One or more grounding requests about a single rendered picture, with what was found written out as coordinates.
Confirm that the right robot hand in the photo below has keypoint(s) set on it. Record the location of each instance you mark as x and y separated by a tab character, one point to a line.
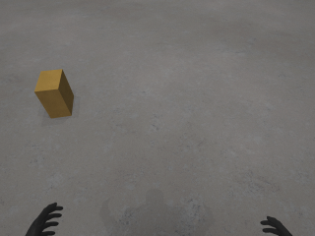
279	228

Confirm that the carton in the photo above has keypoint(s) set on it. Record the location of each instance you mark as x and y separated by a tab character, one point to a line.
54	92

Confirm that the left robot hand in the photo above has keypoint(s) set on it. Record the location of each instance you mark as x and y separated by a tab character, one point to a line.
40	223

